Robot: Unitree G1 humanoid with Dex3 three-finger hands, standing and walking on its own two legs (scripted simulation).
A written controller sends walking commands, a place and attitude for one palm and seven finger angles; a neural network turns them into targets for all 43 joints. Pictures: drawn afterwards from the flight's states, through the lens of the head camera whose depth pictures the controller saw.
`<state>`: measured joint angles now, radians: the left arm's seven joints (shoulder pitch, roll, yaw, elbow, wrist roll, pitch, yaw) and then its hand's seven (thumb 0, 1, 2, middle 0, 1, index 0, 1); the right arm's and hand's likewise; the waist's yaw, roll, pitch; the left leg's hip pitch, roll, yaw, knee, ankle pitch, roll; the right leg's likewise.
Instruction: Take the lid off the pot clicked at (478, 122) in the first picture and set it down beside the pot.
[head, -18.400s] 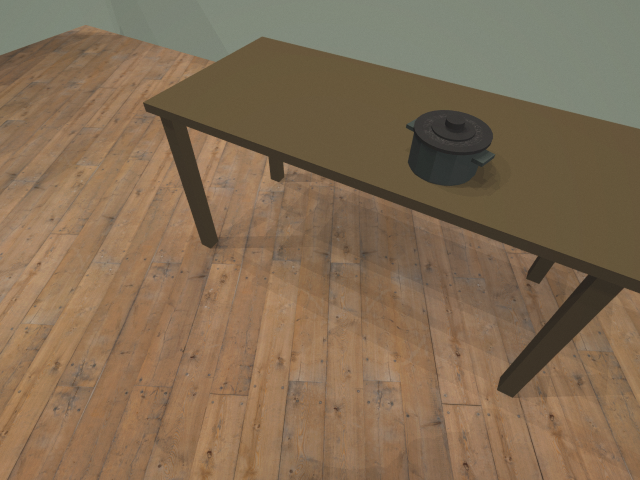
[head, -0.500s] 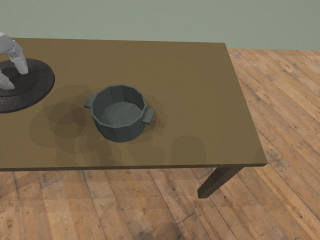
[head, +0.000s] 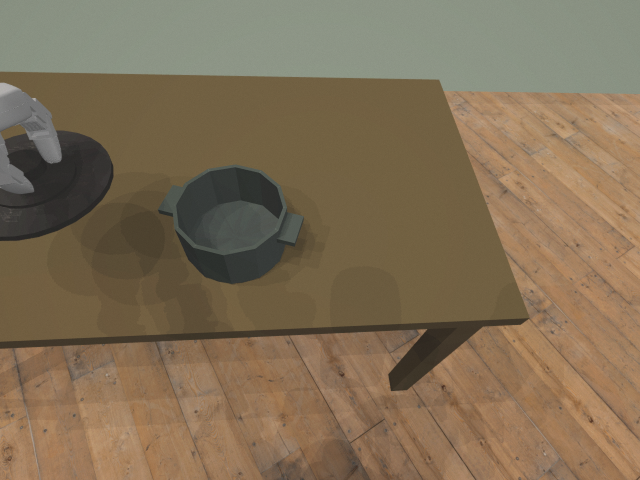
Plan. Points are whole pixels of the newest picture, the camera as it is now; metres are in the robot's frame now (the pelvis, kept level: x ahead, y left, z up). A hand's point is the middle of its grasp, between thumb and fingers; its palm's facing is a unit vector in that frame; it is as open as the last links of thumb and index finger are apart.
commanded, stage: lower the lid onto the table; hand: left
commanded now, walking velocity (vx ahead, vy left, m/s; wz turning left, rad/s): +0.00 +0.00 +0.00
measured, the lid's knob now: (24, 166) +0.48 +0.34 +0.09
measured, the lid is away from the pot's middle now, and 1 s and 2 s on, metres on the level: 0.23 0.23 0.24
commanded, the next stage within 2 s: none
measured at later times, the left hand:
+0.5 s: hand (28, 177) +0.46 +0.33 +0.09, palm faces -0.45 -0.09 -0.89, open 7.0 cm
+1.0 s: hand (32, 202) +0.44 +0.34 +0.06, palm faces -0.48 -0.09 -0.87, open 7.0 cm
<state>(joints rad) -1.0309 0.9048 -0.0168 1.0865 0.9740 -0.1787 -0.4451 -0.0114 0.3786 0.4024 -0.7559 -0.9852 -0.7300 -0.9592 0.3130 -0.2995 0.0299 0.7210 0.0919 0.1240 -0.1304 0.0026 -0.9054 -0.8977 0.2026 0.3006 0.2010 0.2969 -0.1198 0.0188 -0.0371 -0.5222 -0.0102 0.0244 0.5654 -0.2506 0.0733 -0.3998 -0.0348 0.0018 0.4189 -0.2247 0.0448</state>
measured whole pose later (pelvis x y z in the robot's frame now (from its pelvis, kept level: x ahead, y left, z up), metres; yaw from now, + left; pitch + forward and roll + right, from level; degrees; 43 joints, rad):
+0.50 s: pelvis +0.00 +0.00 +0.00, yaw -1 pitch +13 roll -3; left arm -0.99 0.88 0.00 1.12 0.99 -0.20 -0.39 -0.01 0.38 0.40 -0.75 -0.99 -0.73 -0.96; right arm 0.31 -0.29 0.03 0.71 0.09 0.12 -0.14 0.00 -0.90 -0.90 0.20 0.30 0.20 0.30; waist -0.13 0.02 -0.05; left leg -0.56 -0.01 0.03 0.60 -0.27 0.08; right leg -0.45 -0.03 0.01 0.45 -0.24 0.04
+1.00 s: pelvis +0.00 +0.00 -0.01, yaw -1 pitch +15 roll -4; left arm -0.93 0.89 0.01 1.12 0.99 -0.23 -0.37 -0.01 0.38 0.40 -0.75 -0.99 -0.73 -0.96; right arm 0.32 -0.30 0.03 0.71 0.09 0.13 -0.15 0.00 -0.90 -0.90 0.20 0.30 0.20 0.30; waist -0.13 0.02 -0.06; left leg -0.63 0.01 0.03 0.67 -0.29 0.07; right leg -0.51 -0.02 0.01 0.52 -0.26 0.04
